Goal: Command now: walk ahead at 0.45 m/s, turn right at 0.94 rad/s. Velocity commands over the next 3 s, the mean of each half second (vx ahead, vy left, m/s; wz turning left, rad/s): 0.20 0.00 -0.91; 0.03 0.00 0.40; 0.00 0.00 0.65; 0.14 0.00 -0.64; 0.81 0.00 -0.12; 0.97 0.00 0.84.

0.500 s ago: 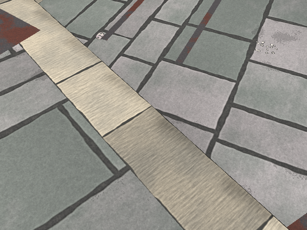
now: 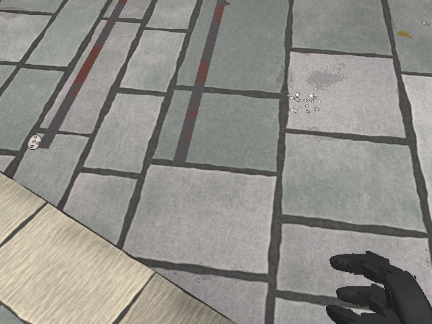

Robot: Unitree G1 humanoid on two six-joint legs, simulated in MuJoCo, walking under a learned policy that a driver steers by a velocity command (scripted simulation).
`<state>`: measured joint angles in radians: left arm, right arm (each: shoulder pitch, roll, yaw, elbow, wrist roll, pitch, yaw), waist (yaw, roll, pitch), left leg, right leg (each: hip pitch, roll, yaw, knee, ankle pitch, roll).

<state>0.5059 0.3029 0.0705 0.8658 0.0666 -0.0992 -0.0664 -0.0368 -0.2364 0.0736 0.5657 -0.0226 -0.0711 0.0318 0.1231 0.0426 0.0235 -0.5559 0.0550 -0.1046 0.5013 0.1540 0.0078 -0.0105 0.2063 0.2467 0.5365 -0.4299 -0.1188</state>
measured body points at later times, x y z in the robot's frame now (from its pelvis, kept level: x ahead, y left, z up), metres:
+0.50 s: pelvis +0.18 -0.01 +0.01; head +0.18 -0.02 +0.46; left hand +0.45 +0.16 -0.06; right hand +0.21 -0.34 -0.06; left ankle +0.17 +0.16 -0.65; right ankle +0.18 -0.10 -0.72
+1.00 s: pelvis +0.22 +0.02 +0.02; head +0.24 +0.01 +0.47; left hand +0.49 +0.23 -0.03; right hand +0.27 -0.28 -0.08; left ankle +0.27 +0.12 -0.72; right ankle +0.15 -0.10 -0.66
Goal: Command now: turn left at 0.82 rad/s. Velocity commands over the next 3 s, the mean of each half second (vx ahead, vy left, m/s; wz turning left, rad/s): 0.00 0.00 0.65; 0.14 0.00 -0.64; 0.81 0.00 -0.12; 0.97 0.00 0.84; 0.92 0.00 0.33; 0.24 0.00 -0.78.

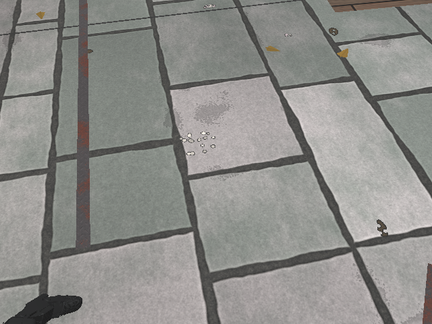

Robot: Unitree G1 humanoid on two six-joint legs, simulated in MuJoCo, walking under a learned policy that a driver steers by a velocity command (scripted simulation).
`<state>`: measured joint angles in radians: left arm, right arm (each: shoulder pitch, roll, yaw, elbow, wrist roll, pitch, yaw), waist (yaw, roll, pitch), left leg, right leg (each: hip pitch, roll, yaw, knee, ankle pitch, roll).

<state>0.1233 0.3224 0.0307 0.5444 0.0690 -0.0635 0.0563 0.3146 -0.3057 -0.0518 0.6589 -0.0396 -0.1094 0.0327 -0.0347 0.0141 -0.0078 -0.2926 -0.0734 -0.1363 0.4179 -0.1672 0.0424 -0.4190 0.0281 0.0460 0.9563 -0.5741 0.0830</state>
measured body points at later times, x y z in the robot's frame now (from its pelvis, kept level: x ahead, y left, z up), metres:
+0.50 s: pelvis -0.02 -0.02 +0.00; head +0.00 -0.03 +0.45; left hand +0.02 +0.28 -0.09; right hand +0.22 -0.20 -0.10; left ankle -0.07 +0.11 -0.73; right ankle -0.01 -0.12 -0.74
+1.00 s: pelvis -0.01 -0.09 -0.01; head +0.01 -0.10 +0.44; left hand +0.07 +0.19 -0.11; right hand +0.13 -0.35 -0.11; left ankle -0.05 +0.10 -0.69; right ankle -0.05 -0.15 -0.74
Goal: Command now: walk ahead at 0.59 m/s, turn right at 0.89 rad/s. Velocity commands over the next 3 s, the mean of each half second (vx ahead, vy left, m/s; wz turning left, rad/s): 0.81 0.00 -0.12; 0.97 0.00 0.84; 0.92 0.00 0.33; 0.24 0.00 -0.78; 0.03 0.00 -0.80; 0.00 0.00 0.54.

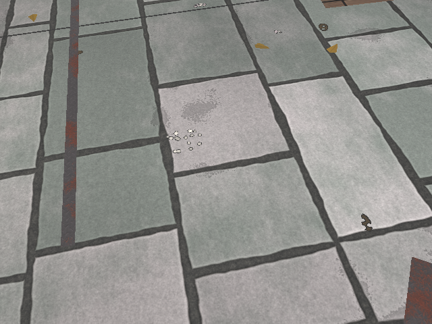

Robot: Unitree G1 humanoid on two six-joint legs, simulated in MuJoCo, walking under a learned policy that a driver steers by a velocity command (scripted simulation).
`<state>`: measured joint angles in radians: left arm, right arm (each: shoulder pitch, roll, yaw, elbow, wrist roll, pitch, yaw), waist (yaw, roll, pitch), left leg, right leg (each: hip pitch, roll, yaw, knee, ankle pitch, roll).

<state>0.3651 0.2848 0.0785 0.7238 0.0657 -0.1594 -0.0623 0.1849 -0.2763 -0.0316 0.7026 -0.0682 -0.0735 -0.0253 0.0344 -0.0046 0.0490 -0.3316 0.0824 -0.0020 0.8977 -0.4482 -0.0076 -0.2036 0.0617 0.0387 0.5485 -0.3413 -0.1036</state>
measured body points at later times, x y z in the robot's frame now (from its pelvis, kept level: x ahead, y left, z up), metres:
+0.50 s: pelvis +0.32 -0.03 -0.08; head +0.34 -0.04 +0.37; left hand +0.22 +0.26 -0.19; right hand +0.55 -0.29 -0.16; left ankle +0.48 +0.04 -0.79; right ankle -0.02 -0.07 -0.72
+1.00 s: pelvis +0.83 -0.01 -0.16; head +0.85 -0.01 +0.29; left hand +0.82 +0.28 -0.27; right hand +1.05 -0.25 -0.28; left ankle +0.69 +0.04 -0.76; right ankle +0.92 -0.13 -0.88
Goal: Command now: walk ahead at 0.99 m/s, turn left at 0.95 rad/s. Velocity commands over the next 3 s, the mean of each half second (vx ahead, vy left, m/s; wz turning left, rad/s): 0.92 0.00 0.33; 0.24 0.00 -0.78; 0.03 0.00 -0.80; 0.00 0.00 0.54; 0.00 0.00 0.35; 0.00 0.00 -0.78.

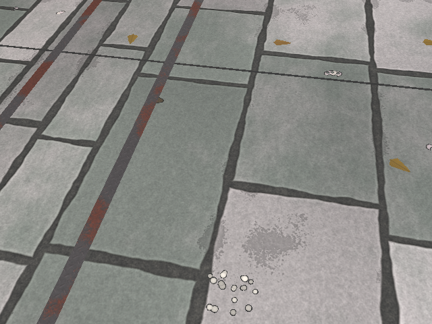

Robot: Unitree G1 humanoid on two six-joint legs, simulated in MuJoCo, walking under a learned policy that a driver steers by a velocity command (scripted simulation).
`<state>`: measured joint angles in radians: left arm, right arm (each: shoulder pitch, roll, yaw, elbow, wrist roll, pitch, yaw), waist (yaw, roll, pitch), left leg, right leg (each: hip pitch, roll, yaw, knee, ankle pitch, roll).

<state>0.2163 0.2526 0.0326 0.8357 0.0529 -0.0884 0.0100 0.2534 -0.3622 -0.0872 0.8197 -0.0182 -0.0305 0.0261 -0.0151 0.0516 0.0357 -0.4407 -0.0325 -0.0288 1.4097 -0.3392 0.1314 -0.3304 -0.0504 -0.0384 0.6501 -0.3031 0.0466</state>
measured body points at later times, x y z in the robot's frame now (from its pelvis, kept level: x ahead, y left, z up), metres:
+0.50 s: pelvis +0.47 +0.06 +0.02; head +0.50 +0.07 +0.47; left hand +0.52 +0.33 -0.12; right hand +0.53 -0.21 -0.11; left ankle +0.42 +0.08 -0.72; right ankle +0.51 -0.10 -0.63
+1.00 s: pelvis +0.74 +0.10 +0.01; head +0.79 +0.07 +0.46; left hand +0.96 +0.35 -0.07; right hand +0.91 -0.20 -0.06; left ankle +0.91 +0.26 -0.67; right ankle +0.79 +0.03 -0.72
